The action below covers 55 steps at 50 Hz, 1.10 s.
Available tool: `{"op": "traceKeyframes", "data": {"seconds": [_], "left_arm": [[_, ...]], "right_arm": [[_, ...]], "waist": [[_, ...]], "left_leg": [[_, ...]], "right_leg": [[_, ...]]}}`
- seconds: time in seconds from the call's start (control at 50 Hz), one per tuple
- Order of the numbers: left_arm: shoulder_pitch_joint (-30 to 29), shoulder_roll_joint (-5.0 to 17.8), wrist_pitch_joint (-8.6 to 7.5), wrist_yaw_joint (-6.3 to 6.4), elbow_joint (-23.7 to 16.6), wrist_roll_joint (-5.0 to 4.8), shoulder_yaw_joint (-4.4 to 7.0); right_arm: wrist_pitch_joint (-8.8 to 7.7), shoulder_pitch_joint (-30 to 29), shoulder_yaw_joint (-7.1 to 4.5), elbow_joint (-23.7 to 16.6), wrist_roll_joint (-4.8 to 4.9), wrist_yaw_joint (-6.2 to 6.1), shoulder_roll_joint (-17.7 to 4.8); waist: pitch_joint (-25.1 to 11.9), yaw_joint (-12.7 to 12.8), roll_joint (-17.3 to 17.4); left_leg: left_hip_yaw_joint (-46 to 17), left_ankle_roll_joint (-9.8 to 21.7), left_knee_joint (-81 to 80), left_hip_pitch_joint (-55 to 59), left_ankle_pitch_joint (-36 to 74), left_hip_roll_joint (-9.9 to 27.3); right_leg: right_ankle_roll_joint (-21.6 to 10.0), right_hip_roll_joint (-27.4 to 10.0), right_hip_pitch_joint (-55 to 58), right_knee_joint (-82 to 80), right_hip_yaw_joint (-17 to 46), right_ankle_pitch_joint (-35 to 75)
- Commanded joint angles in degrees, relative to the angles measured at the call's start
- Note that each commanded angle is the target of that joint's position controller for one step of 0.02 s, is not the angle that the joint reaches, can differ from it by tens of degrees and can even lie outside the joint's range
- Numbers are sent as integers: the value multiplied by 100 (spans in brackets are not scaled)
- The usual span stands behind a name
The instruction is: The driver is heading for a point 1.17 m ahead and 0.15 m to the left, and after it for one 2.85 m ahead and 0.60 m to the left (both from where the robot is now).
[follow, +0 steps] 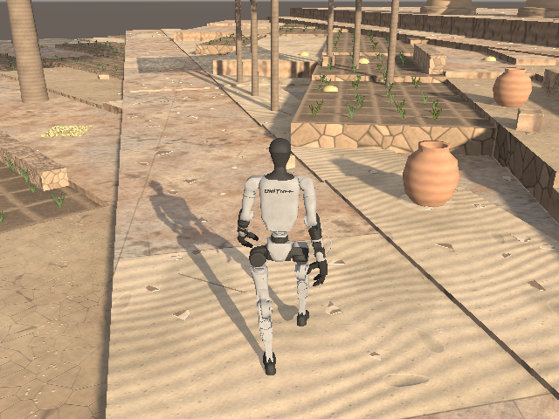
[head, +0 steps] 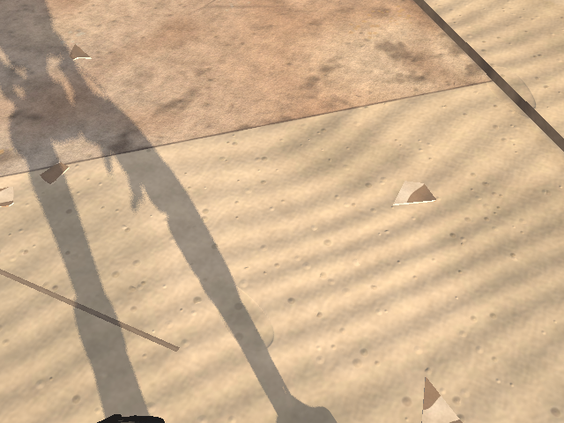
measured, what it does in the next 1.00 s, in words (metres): walks ahead: right foot, then left foot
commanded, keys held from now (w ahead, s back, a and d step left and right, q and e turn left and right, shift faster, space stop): w+shift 0.92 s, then w+q+shift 0.02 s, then q+shift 0.06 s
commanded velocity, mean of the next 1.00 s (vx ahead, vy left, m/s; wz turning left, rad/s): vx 0.99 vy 0.00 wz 0.01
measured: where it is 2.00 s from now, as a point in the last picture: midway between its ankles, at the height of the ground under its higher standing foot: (251, 154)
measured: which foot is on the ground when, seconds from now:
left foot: down 0.00-0.16, up 0.18-0.58, down 0.60-1.00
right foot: up 0.00-0.12, down 0.14-0.62, up 0.64-1.00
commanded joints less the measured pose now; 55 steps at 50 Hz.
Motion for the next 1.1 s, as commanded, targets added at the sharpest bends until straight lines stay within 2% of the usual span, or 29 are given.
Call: {"op": "traceKeyframes", "data": {"seconds": [0.02,0.08,0.12,0.14,0.16,0.18,0.2,0.24,0.28,0.34,0.4,0.48,0.54,0.58,0.6,0.62,0.64,0.66,0.7,0.74,0.78,0.88,0.92,0.96,1.0,1.04,1.06,1.08,1.1], "left_arm": [[-731,185,-56,-9,-451,-81,-52],[-368,522,-59,108,-409,-57,49],[1437,928,-55,260,96,-71,238],[2530,1175,-35,363,410,11,366],[3073,1648,-14,445,496,176,506],[2813,1593,-14,318,521,167,541],[2229,1177,-47,244,517,67,500],[1785,549,-153,206,626,74,355],[1824,321,-231,266,817,23,240],[2073,501,-368,260,959,-125,241],[2310,551,-439,201,965,-172,221],[2813,935,-504,246,1098,-250,236],[2917,1215,-373,360,1170,-96,261],[2638,1479,-190,489,1161,55,329],[2427,1386,-151,508,1087,90,323],[3170,286,-177,368,859,-83,107],[3236,570,-296,340,841,-322,136],[2326,786,-306,394,584,-294,171],[1716,638,-282,335,436,-156,126],[1823,352,-84,198,389,33,53],[1487,257,24,98,203,95,8],[-197,306,-50,-13,-452,32,-142],[-583,308,-72,-35,-560,-53,-184],[-740,431,-97,28,-643,-23,-171],[-254,634,-180,145,-553,100,-106],[1660,994,-298,315,-5,155,52],[2416,1452,-323,420,167,271,178],[2106,1786,-343,339,-138,72,253],[2112,1367,-271,306,-352,17,211]], "right_arm": [[-151,-79,-68,-320,39,-77,-810],[-42,3,-97,-252,-106,-190,-1161],[136,-229,-177,-241,-260,-301,-1422],[173,-508,-187,-321,-269,-303,-1375],[123,-362,-38,-555,-174,-192,-608],[2,147,1,-684,169,-81,-395],[-18,-677,-55,-857,108,-152,-803],[-3,-1351,-27,-1019,-7,-101,-676],[181,-1240,48,-1088,-220,44,-367],[305,-2010,101,-1433,-299,160,-363],[253,-3072,177,-1856,-254,215,-430],[214,-3691,261,-2061,-106,241,-440],[202,-3419,121,-1995,-183,115,-863],[222,-1413,-88,-1419,-165,-34,-1270],[265,-289,-228,-1104,-226,-149,-1557],[256,-63,-396,-1072,-438,-206,-2143],[287,-139,-408,-1053,-295,-66,-1851],[253,-829,-379,-1042,-259,-33,-1560],[151,-1225,-237,-922,-255,4,-914],[86,-1196,-114,-721,-186,-41,-579],[-10,-1044,-118,-594,-65,-46,-658],[-124,-629,-112,-538,29,26,-796],[-166,-306,-131,-446,72,-13,-1005],[-124,-136,-110,-344,54,-55,-1073],[-39,-67,-124,-296,-7,-139,-1289],[77,-450,-174,-339,11,-237,-1526],[80,-516,-145,-546,65,-263,-1245],[167,492,200,-513,-59,-138,69],[181,201,38,-651,153,-119,-790]], "waist": [[914,177,225],[233,485,679],[-734,1350,923],[-1188,1865,815],[-1741,1610,-342],[-2290,1040,-1459],[-1297,986,-544],[-242,640,449],[70,198,208],[618,158,97],[913,362,138],[881,584,-140],[248,340,-435],[-844,-664,-650],[-1328,-1161,-574],[-2089,-412,1209],[-2751,-393,1356],[-1415,-214,730],[-359,109,-86],[-44,532,131],[343,630,317],[867,340,188],[898,194,236],[853,163,234],[289,375,505],[-665,1335,770],[-1313,1451,576],[-2951,843,-1414],[-3963,1237,-788]], "left_leg": [[-392,308,-950,-1137,3938,1448],[-229,149,366,274,7271,1671],[-193,156,2698,266,7734,1808],[-117,198,4354,-680,6555,1627],[-123,197,6672,-2626,2477,904],[-894,132,8100,-4450,-845,100],[-1041,312,7909,-5049,-165,646],[-983,304,7184,-4754,350,1040],[-986,145,6712,-4326,347,1274],[-624,-99,6013,-4858,707,1528],[-124,-168,4210,-4544,1989,1444],[268,75,2621,-3706,3031,1049],[470,272,2303,-3268,2094,450],[229,457,2280,-1356,1380,248],[-218,584,2468,-49,672,729],[-2769,1157,2465,1800,-359,2571],[-5257,1469,1081,2237,-1442,2980],[-4267,1211,773,1310,-1258,2635],[-2830,912,533,-456,-150,2201],[-2115,674,179,-1553,-159,1821],[-1725,652,-171,-1903,51,1673],[-552,457,-666,-2315,2308,1106],[-501,381,-999,-1930,3227,1311],[-500,315,-657,-1045,4708,1390],[-665,172,516,-292,6853,1442],[-775,-11,2933,-627,6507,1262],[-736,-55,4511,-1630,4445,924],[-1143,-408,7229,-3955,-1906,118],[-1754,-471,8052,-4231,-1986,223]], "right_leg": [[-141,407,1281,-1032,-429,575],[-350,1050,1830,-1322,-620,-422],[-544,1230,3530,-1451,-391,-1188],[-698,825,4910,-1481,-32,-1631],[-1019,-683,6438,-1319,1896,-3239],[-1655,-1584,7320,-2567,5102,-4113],[-1367,-1211,6603,-2947,4430,-4076],[-1068,-837,4844,-3253,2976,-2913],[-821,-457,3782,-3547,2229,-2711],[-754,-154,3284,-4052,1510,-2089],[-598,287,2978,-4261,682,-381],[-380,19,3856,-4538,384,1744],[-272,-222,5324,-3454,220,4454],[-212,-337,5236,-1007,150,4934],[-210,-117,4289,729,115,3724],[-77,726,2066,3342,179,-1467],[-130,1228,923,4389,937,-3220],[-222,713,290,4260,918,-2514],[-220,338,592,3494,893,-2058],[-96,115,1105,3000,906,-2039],[46,-79,787,2573,740,-1945],[139,43,1112,-60,-90,-28],[28,261,1583,-797,-309,579],[-64,497,1645,-1300,-336,631],[-138,1007,2273,-1512,-367,59],[-219,824,4258,-2016,79,617],[-240,-148,5642,-1417,697,2142],[-1268,-2268,8283,-474,2874,4839],[-1487,-2265,8220,-1003,3437,3844]]}}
